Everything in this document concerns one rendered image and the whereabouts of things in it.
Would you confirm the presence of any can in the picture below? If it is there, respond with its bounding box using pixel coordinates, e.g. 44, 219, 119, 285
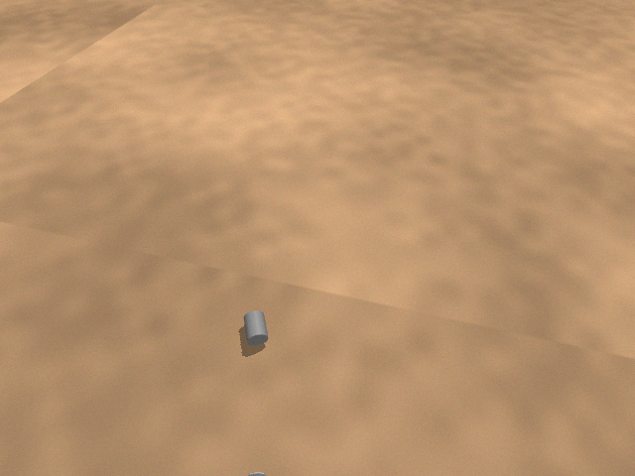
244, 310, 268, 345

